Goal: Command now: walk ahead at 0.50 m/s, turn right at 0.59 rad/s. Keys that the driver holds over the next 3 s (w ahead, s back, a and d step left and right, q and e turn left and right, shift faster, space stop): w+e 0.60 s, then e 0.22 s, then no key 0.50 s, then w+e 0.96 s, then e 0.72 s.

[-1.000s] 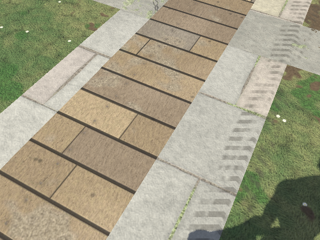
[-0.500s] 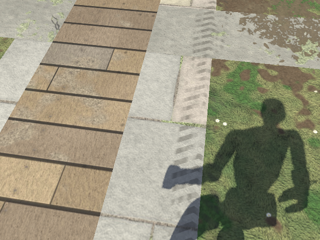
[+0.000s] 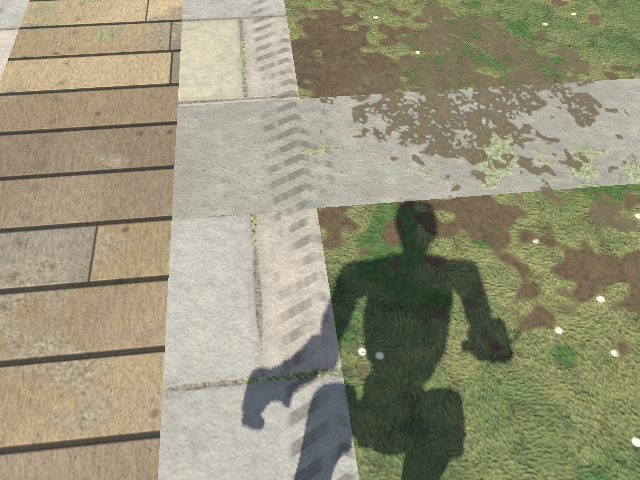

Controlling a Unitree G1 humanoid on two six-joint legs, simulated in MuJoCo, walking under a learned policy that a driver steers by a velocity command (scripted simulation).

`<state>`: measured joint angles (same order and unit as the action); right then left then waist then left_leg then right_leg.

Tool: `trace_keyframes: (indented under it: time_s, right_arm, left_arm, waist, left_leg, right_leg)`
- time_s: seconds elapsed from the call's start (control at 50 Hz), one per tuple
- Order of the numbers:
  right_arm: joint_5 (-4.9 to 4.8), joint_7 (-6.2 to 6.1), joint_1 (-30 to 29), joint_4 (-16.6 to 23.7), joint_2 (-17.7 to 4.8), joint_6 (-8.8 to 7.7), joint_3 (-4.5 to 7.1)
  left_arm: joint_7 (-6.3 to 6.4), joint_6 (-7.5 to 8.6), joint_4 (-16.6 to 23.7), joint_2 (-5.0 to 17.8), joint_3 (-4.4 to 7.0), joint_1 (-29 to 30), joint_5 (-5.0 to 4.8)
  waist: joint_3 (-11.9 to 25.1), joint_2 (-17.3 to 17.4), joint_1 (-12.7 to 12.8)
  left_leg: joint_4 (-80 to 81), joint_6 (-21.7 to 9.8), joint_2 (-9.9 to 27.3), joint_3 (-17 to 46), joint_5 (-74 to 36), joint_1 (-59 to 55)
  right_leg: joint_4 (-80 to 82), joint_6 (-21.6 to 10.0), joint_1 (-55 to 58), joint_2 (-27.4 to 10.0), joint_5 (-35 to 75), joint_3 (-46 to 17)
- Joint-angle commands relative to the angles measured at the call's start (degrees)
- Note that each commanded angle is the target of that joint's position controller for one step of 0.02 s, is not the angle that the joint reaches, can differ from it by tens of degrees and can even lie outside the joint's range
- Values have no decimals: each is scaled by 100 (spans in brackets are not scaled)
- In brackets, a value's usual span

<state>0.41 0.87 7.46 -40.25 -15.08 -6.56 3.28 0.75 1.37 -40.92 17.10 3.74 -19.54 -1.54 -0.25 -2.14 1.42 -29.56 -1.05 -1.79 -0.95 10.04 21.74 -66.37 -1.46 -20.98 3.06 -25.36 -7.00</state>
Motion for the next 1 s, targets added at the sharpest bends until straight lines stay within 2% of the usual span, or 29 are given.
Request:
trace_keyframes:
  time_s: [0.02,0.06,0.1,0.18,0.24,0.32,0.36,0.38,0.4,0.42,0.44,0.46,0.48,0.5,0.52,0.54,0.62,0.66,0.7,0.76,0.82,0.84,0.86,0.88,0.9,0.92,0.94,0.96,1.0]
  right_arm:
    - [46,-60,525,113,-563,32,152]
    - [6,-61,515,20,-559,-5,161]
    - [-10,-65,559,-94,-729,-38,216]
    - [-5,-90,579,-254,-936,10,267]
    - [-42,-117,731,-377,-1055,77,277]
    - [-156,-112,961,-534,-1273,195,336]
    - [-216,-140,918,-537,-1450,262,390]
    - [-242,-162,889,-530,-1534,304,417]
    - [-263,-186,812,-505,-1483,338,393]
    - [-128,-207,902,-417,-1224,312,286]
    - [104,-125,1403,-40,-377,171,8]
    - [-86,-42,847,12,-865,-40,64]
    - [-287,0,323,184,-1114,-133,133]
    - [-221,-26,257,186,-1025,-183,91]
    - [-71,-67,280,118,-1022,-182,110]
    - [-19,-68,399,83,-1065,-121,144]
    - [78,-87,262,125,-815,89,96]
    - [109,-95,-155,235,-661,110,32]
    - [91,-53,-522,306,-527,99,-26]
    - [-3,9,-839,416,-620,121,5]
    - [13,24,-646,404,-871,98,125]
    - [38,21,-367,327,-898,68,153]
    - [122,-5,-88,282,-980,26,180]
    - [233,-50,317,312,-1249,21,206]
    - [295,-33,444,232,-1343,122,220]
    - [52,-12,301,291,-1055,205,193]
    - [12,-27,71,411,-715,264,89]
    - [61,-28,-136,410,-575,339,11]
    - [97,-37,-462,357,-547,432,-46]
  left_arm:
    - [-42,78,674,652,198,418,29]
    - [-82,17,701,423,160,365,-28]
    - [-89,-25,808,308,122,554,5]
    - [-159,-2,887,245,76,938,19]
    - [-271,58,1012,136,19,1510,23]
    - [-399,55,1236,194,32,1948,-3]
    - [-416,26,1258,382,130,1731,39]
    - [-403,1,1174,551,227,1289,55]
    - [-357,-22,927,805,391,364,42]
    - [-241,-80,678,1227,580,-634,18]
    - [-205,-26,746,1900,631,-359,-22]
    - [-243,75,914,1425,488,-569,7]
    - [-267,160,815,1116,383,-390,58]
    - [-264,198,813,980,332,-78,40]
    - [-251,199,868,828,279,318,60]
    - [-230,206,953,703,225,558,127]
    - [-102,243,844,825,243,573,121]
    - [-10,184,738,937,281,485,110]
    - [56,84,637,969,306,323,70]
    - [105,-32,488,976,321,65,28]
    - [159,-100,515,848,302,204,41]
    - [172,-111,563,773,278,381,45]
    - [165,-99,617,589,222,427,60]
    - [163,-78,730,256,100,280,174]
    - [128,-73,587,142,43,-1017,83]
    - [114,-119,365,762,143,-1240,71]
    - [140,-223,387,1024,228,-493,31]
    - [194,-332,427,990,233,-89,48]
    - [204,-465,514,745,188,150,96]
  waist:
    - [84,772,-339]
    - [24,896,-259]
    - [-64,766,-250]
    - [-89,616,-334]
    - [-244,565,-555]
    - [-426,604,-618]
    - [-205,766,-372]
    - [82,827,-82]
    - [547,703,445]
    - [1075,183,856]
    - [1523,-1448,56]
    - [2251,-814,538]
    - [1395,-513,568]
    - [893,-92,315]
    - [587,96,62]
    - [474,3,-145]
    - [191,6,-281]
    - [65,-35,-184]
    - [175,-187,-15]
    - [308,-324,118]
    - [384,-495,-51]
    - [459,-522,-216]
    - [702,-381,-331]
    - [1406,414,-385]
    - [2105,1914,141]
    - [2121,1428,105]
    - [1434,957,-136]
    - [1080,636,-142]
    - [466,808,22]
  left_leg:
    - [1572,-860,1719,1989,301,-1816]
    - [1820,-901,1605,1427,-95,-1537]
    - [1992,-1009,1680,1058,-534,-1492]
    - [2045,-953,1639,247,-1243,-1745]
    - [2007,-797,1561,-289,-1368,-1856]
    - [1793,-658,1781,-600,-1869,-2391]
    - [1129,-544,1803,-835,-3679,-2620]
    - [411,-476,1756,-963,-4601,-2629]
    - [-750,-322,1577,-1145,-4814,-2234]
    - [-2468,-75,1363,-1137,-3214,-824]
    - [-4482,248,189,-660,2212,1745]
    - [-5094,170,142,622,2380,2318]
    - [-4999,70,382,615,1795,2744]
    - [-4492,21,615,590,1292,2520]
    - [-4010,70,778,586,1015,2136]
    - [-3752,106,888,628,824,1731]
    - [-2811,444,755,415,342,1386]
    - [-1929,546,550,314,-312,1202]
    - [-1044,533,242,221,-1102,715]
    - [-365,474,-28,363,-1431,419]
    - [99,282,-25,623,-971,271]
    - [361,174,47,549,-1203,6]
    - [654,-13,296,558,-2065,-663]
    - [360,-402,1378,1467,-4141,-2039]
    - [282,-1677,2746,3419,-5071,-3473]
    - [536,-1758,2772,3942,-3146,-3151]
    - [669,-1483,2311,3157,-2123,-2603]
    - [830,-1253,1976,2648,-1338,-2013]
    - [1215,-1066,1513,1960,-669,-838]
  right_leg:
    - [-421,82,-2059,-788,633,-103]
    - [-174,108,-1903,-887,737,56]
    - [168,176,-2073,-954,958,99]
    - [1189,230,-2151,-988,1972,226]
    - [2141,146,-1883,-890,2618,544]
    - [2816,-97,-1711,-750,2209,862]
    - [2962,-336,-1138,-424,1604,1162]
    - [3051,-490,-514,-184,1391,1317]
    - [3435,-705,767,76,1748,1389]
    - [3487,-1007,2592,-366,1882,480]
    - [4051,-2036,4266,-1873,932,-2866]
    - [4846,-2225,4480,-2200,141,-4085]
    - [4952,-1929,3932,-2053,547,-3268]
    - [4943,-1739,3074,-1800,1112,-2573]
    - [4973,-1595,2306,-1580,1749,-2058]
    - [5088,-1545,1777,-1417,2256,-1740]
    - [5272,-1584,816,-1163,3525,-1109]
    - [5060,-1360,542,-886,4297,-672]
    - [4802,-1078,375,-628,4319,-458]
    - [4488,-873,627,-700,3768,-884]
    - [3825,-739,1160,-817,3508,-1523]
    - [3488,-631,1245,-753,3450,-1523]
    - [2877,-430,1166,-449,3313,-1339]
    - [1453,-149,498,-11,1545,-857]
    - [-18,202,-859,678,-1869,-559]
    - [-646,376,-1168,191,-1477,-643]
    - [-874,509,-1355,32,-1044,-457]
    - [-739,558,-1331,-85,-741,-286]
    - [-20,588,-813,-278,-401,-115]
